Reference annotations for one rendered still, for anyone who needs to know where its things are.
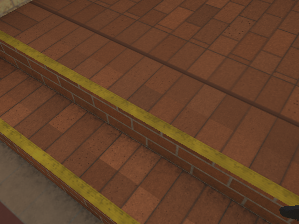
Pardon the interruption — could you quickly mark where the robot right hand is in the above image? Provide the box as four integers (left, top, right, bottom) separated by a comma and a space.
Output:
279, 205, 299, 221

